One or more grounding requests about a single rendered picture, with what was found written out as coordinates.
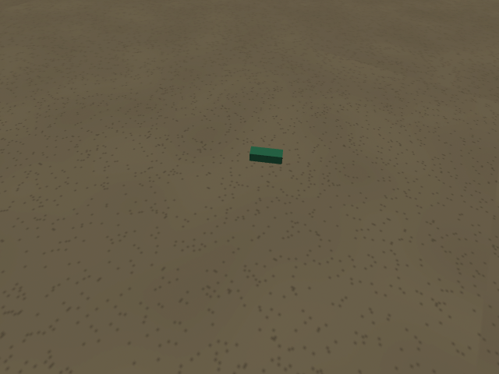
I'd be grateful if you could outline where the carton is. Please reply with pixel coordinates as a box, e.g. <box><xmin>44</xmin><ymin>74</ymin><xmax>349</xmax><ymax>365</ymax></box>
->
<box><xmin>249</xmin><ymin>146</ymin><xmax>283</xmax><ymax>164</ymax></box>

